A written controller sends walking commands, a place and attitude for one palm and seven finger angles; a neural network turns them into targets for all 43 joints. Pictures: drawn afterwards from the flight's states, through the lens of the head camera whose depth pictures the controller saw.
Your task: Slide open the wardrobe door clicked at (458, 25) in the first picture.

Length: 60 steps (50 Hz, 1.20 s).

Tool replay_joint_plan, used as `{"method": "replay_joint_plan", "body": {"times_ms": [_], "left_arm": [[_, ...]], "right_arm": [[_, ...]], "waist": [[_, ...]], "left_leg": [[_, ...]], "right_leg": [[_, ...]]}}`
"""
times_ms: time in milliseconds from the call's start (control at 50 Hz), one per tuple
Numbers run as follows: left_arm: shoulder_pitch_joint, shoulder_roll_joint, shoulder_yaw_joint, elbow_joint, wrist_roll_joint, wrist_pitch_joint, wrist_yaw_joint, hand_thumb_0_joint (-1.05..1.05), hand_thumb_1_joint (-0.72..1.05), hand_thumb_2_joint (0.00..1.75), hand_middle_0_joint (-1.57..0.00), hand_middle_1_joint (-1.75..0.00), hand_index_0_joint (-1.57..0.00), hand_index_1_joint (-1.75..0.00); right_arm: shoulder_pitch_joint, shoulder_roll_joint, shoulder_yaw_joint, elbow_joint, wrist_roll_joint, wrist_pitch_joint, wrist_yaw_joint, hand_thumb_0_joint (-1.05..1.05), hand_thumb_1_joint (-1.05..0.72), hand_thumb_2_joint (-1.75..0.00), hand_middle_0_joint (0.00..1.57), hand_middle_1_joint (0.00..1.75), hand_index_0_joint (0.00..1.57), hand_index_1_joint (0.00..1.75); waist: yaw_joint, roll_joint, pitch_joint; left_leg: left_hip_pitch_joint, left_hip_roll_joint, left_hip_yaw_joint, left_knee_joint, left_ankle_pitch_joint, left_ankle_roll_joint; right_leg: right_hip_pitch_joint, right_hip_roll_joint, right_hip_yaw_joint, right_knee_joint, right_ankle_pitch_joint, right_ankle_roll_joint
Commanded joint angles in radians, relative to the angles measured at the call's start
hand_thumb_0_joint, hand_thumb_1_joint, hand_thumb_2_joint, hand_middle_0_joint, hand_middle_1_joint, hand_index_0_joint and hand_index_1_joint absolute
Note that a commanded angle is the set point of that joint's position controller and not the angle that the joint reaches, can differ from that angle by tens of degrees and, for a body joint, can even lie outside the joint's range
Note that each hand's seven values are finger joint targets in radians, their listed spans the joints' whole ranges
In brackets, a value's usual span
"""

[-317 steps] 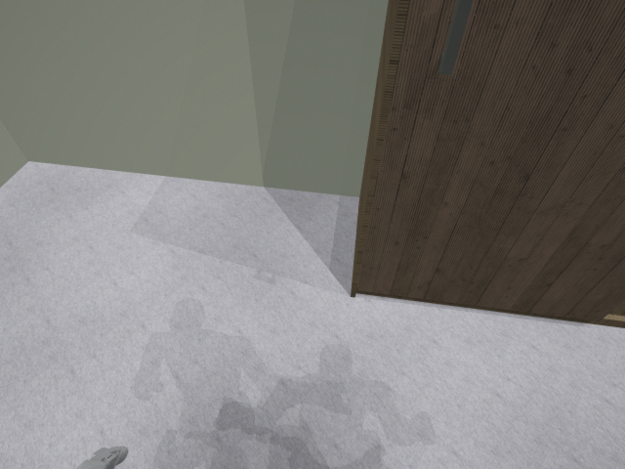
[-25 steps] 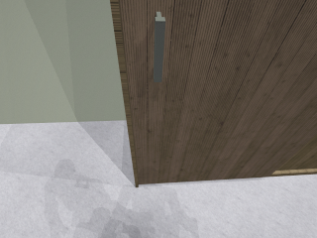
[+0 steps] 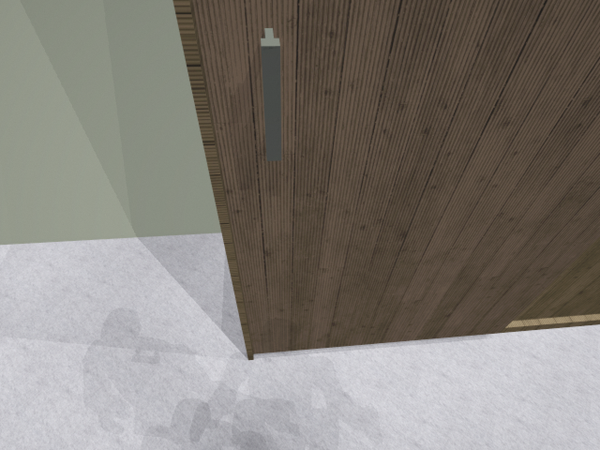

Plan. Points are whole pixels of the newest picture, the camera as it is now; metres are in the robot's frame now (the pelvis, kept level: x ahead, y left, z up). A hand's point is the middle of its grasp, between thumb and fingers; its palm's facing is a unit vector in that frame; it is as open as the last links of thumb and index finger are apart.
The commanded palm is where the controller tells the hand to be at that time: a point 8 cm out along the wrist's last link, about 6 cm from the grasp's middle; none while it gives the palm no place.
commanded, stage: look again from close up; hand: left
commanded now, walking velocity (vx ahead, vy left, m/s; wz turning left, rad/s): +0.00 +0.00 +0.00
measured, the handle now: (271, 98) +0.50 +0.08 +0.22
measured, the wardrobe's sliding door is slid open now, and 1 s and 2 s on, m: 0.00 0.00 0.00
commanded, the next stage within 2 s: raise the hand with hooked fingers in 0.22 s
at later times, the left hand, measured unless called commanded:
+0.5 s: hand (137, 381) +0.19 +0.22 +0.01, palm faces +0.33 -0.92 -0.21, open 7.6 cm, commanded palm +0.10 +0.26 -0.04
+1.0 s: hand (114, 372) +0.19 +0.22 +0.06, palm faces +0.07 -0.99 -0.08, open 10.2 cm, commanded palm +0.14 +0.28 +0.06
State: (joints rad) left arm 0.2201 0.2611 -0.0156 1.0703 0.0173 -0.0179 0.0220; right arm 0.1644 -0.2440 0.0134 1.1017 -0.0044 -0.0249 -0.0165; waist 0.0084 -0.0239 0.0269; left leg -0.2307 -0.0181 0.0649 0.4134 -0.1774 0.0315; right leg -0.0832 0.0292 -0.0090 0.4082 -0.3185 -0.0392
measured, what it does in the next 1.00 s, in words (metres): stands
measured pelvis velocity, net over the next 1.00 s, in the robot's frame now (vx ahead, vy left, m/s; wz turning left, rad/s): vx -0.03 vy -0.02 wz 0.04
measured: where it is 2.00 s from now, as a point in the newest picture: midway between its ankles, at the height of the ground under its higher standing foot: outside the picture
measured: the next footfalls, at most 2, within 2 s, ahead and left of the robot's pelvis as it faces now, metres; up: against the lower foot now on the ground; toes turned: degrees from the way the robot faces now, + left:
none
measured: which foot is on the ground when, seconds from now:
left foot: down 0.00-1.00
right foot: down 0.00-1.00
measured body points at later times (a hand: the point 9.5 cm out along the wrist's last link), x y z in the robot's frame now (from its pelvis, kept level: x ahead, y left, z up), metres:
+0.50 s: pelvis -0.01 -0.02 -0.01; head -0.01 -0.04 +0.44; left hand +0.17 +0.26 +0.02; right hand +0.12 -0.27 -0.13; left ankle +0.03 +0.10 -0.74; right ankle -0.06 -0.09 -0.74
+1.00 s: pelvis -0.03 -0.02 -0.04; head -0.02 -0.03 +0.41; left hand +0.18 +0.28 +0.07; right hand +0.15 -0.25 -0.11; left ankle +0.03 +0.10 -0.74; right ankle -0.06 -0.09 -0.74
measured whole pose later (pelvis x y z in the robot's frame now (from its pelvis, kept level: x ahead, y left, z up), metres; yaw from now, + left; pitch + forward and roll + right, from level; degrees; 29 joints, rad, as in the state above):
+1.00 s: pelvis -0.03 -0.02 -0.04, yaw +2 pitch +4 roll -1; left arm 0.23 0.35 0.30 0.09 -0.37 -0.27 -0.38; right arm 0.23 -0.23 0.05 0.66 0.06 -0.28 -0.13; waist 0.04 0.03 -0.07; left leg -0.57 0.02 -0.01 0.79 -0.29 0.00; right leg -0.39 0.07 -0.09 0.77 -0.46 -0.07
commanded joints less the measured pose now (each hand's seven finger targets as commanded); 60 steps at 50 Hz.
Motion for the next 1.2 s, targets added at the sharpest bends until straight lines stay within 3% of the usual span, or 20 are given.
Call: {"method": "replay_joint_plan", "body": {"times_ms": [0,280,300,320,340,360,380,420,460,500,540,600,660,720,780,840,920,980,1040,1180], "left_arm": [[0.033,0.158,0.033,-0.038,-0.003,-0.016,0.008,0.00,0.90,0.90,-0.20,-0.30,-0.20,-0.30],[0.025,0.180,0.039,-0.038,-0.004,-0.016,0.008,0.00,0.90,0.90,-0.20,-0.30,-0.20,-0.30],[0.135,0.053,0.021,-0.026,0.010,-0.038,0.063,0.00,0.90,0.90,-0.20,-0.30,-0.20,-0.30],[-0.619,0.484,0.405,-1.426,-0.140,-0.256,0.066,0.00,0.88,0.89,-0.20,-0.32,-0.20,-0.32],[-0.349,0.515,0.387,-1.373,-0.084,-0.249,0.073,0.00,0.85,0.88,-0.20,-0.33,-0.20,-0.33],[-0.067,0.315,0.282,-1.225,-0.108,-0.224,0.095,0.00,0.83,0.87,-0.21,-0.34,-0.21,-0.34],[0.192,0.009,0.137,-1.005,-0.153,-0.141,0.091,0.00,0.81,0.86,-0.21,-0.36,-0.21,-0.36],[0.119,0.090,0.263,-1.085,-0.181,-0.197,0.048,0.00,0.76,0.84,-0.21,-0.39,-0.21,-0.39],[0.297,0.020,0.285,-0.870,-0.222,-0.305,-0.036,0.00,0.71,0.82,-0.21,-0.42,-0.21,-0.42],[0.402,-0.031,0.292,-0.780,-0.285,-0.439,-0.160,0.00,0.67,0.80,-0.22,-0.45,-0.22,-0.45],[0.413,0.005,0.323,-0.767,-0.358,-0.524,-0.317,0.00,0.62,0.78,-0.22,-0.48,-0.22,-0.48],[0.268,0.175,0.446,-0.946,-0.415,-0.464,-0.423,0.00,0.55,0.75,-0.22,-0.53,-0.22,-0.53],[0.046,0.249,0.489,-1.158,-0.415,-0.426,-0.368,0.00,0.48,0.72,-0.23,-0.57,-0.23,-0.57],[-0.132,0.218,0.439,-1.370,-0.371,-0.523,-0.267,0.00,0.41,0.69,-0.24,-0.62,-0.24,-0.62],[-0.124,0.181,0.347,-1.382,-0.349,-0.567,-0.259,0.00,0.34,0.66,-0.24,-0.66,-0.24,-0.66],[-0.107,0.196,0.315,-1.250,-0.366,-0.505,-0.342,0.00,0.27,0.63,-0.25,-0.70,-0.25,-0.70],[-0.049,0.273,0.420,-1.075,-0.408,-0.263,-0.416,0.00,0.18,0.59,-0.25,-0.76,-0.25,-0.76],[0.005,0.303,0.524,-1.141,-0.450,-0.143,-0.387,0.00,0.11,0.56,-0.26,-0.81,-0.26,-0.81],[0.013,0.310,0.584,-1.300,-0.457,-0.154,-0.311,0.00,0.04,0.53,-0.26,-0.86,-0.26,-0.86],[-0.082,0.220,0.431,-1.393,-0.397,-0.151,-0.279,0.00,-0.13,0.46,-0.27,-0.96,-0.27,-0.96]], "right_arm": [[-0.017,-0.171,-0.029,-0.051,-0.004,-0.014,-0.009,0.00,-0.90,-0.90,0.20,0.30,0.20,0.30],[-0.028,-0.186,-0.024,-0.041,-0.003,-0.012,-0.011,0.00,-0.90,-0.90,0.20,0.30,0.20,0.30],[-0.011,-0.092,-0.021,-0.105,0.005,-0.015,-0.009,0.00,-0.90,-0.90,0.20,0.30,0.20,0.30],[0.066,-0.222,-0.082,-0.400,0.041,-0.132,-0.043,0.00,-0.90,-0.90,0.20,0.30,0.20,0.30],[0.056,-0.141,-0.034,-0.401,0.034,-0.203,-0.075,0.00,-0.90,-0.90,0.20,0.30,0.20,0.30],[0.018,-0.161,-0.036,-0.383,0.007,-0.228,-0.077,0.00,-0.90,-0.90,0.20,0.30,0.20,0.30],[0.021,-0.080,-0.041,-0.371,0.037,-0.226,-0.069,0.00,-0.90,-0.90,0.20,0.30,0.20,0.30],[0.005,-0.139,-0.090,-0.453,0.023,-0.224,-0.058,0.00,-0.90,-0.90,0.20,0.30,0.20,0.30],[-0.010,-0.128,-0.093,-0.472,0.017,-0.216,-0.054,0.00,-0.90,-0.90,0.20,0.30,0.20,0.30],[-0.051,-0.128,-0.093,-0.491,0.019,-0.228,-0.037,0.00,-0.90,-0.90,0.20,0.30,0.20,0.30],[-0.052,-0.140,-0.096,-0.545,0.044,-0.251,-0.023,0.00,-0.90,-0.90,0.20,0.30,0.20,0.30],[-0.075,-0.154,-0.092,-0.651,0.056,-0.262,-0.038,0.00,-0.90,-0.90,0.20,0.30,0.20,0.30],[-0.054,-0.122,-0.073,-0.683,0.049,-0.257,-0.071,0.00,-0.90,-0.90,0.20,0.30,0.20,0.30],[-0.011,-0.094,-0.063,-0.640,0.031,-0.276,-0.092,0.00,-0.90,-0.90,0.20,0.30,0.20,0.30],[0.018,-0.108,-0.047,-0.593,0.029,-0.306,-0.109,0.00,-0.90,-0.90,0.20,0.30,0.20,0.30],[0.019,-0.136,-0.034,-0.572,0.048,-0.321,-0.123,0.00,-0.90,-0.90,0.20,0.30,0.20,0.30],[-0.008,-0.138,-0.027,-0.596,0.066,-0.313,-0.139,0.00,-0.90,-0.90,0.20,0.30,0.20,0.30],[-0.035,-0.121,-0.021,-0.633,0.067,-0.305,-0.126,0.00,-0.90,-0.90,0.20,0.30,0.20,0.30],[-0.033,-0.104,-0.018,-0.651,0.055,-0.317,-0.097,0.00,-0.90,-0.90,0.20,0.30,0.20,0.30],[0.014,-0.129,-0.026,-0.621,0.057,-0.337,-0.077,0.00,-0.90,-0.90,0.20,0.30,0.20,0.30]], "waist": [[0.000,0.017,-0.026],[0.002,0.008,-0.038],[-0.004,0.005,0.005],[-0.083,0.157,-0.470],[-0.013,0.385,-0.371],[0.007,0.427,-0.397],[-0.051,0.264,-0.219],[-0.038,0.064,-0.119],[-0.002,-0.190,-0.018],[0.034,-0.327,-0.020],[0.067,-0.246,-0.083],[0.077,-0.022,-0.271],[0.042,0.041,-0.279],[-0.013,0.153,-0.262],[-0.056,0.126,-0.189],[-0.059,0.078,-0.132],[0.017,0.021,-0.163],[0.080,0.013,-0.244],[0.102,0.023,-0.308],[0.036,0.099,-0.219]], "left_leg": [[0.089,0.135,-0.142,-0.049,0.177,0.019],[0.109,0.137,-0.125,-0.043,0.215,0.012],[0.050,0.106,-0.038,0.202,0.228,-0.016],[0.293,-0.007,-0.071,0.048,0.402,0.010],[0.444,0.038,-0.046,0.027,0.535,-0.004],[0.444,0.059,-0.085,0.042,0.572,-0.014],[0.354,0.063,-0.076,0.038,0.494,0.004],[0.149,0.042,-0.079,0.123,0.292,0.005],[-0.094,0.015,-0.075,0.202,0.142,-0.007],[-0.298,0.008,-0.074,0.292,0.017,-0.024],[-0.355,-0.009,-0.059,0.356,-0.023,-0.036],[-0.359,-0.031,-0.016,0.395,-0.068,-0.020],[-0.342,-0.014,-0.044,0.413,-0.139,-0.004],[-0.205,0.018,-0.072,0.402,-0.096,0.014],[-0.189,0.032,-0.095,0.395,-0.099,0.021],[-0.210,0.031,-0.111,0.372,-0.109,0.028],[-0.211,0.026,-0.115,0.301,-0.080,0.015],[-0.150,0.023,-0.117,0.265,0.018,0.005],[-0.076,0.024,-0.112,0.239,0.117,0.004],[0.034,0.033,-0.104,0.176,0.135,0.009]], "right_leg": [[-0.081,-0.148,0.111,-0.082,0.242,-0.006],[-0.053,-0.155,0.113,-0.092,0.337,0.000],[-0.082,-0.202,0.165,-0.079,0.794,0.094],[-0.068,-0.088,0.041,0.065,0.748,0.003],[-0.154,-0.053,0.039,0.074,0.500,-0.003],[-0.172,-0.041,-0.024,0.100,0.253,-0.003],[-0.250,-0.026,-0.049,0.104,0.205,0.009],[-0.334,-0.025,-0.065,0.066,0.223,0.022],[-0.403,-0.019,-0.067,0.131,0.254,0.041],[-0.482,-0.032,-0.040,0.236,0.259,0.067],[-0.459,-0.064,0.033,0.288,0.265,0.060],[-0.361,-0.095,0.131,0.251,0.168,0.078],[-0.408,-0.108,0.210,0.194,-0.037,0.104],[-0.485,-0.069,0.156,0.183,-0.076,0.065],[-0.519,-0.046,0.127,0.185,-0.053,0.052],[-0.487,-0.049,0.140,0.156,-0.016,0.084],[-0.369,-0.075,0.140,0.103,0.029,0.097],[-0.264,-0.084,0.106,0.119,0.206,0.103],[-0.217,-0.058,0.048,0.160,0.391,0.096],[-0.332,0.004,-0.044,0.149,0.244,0.038]]}}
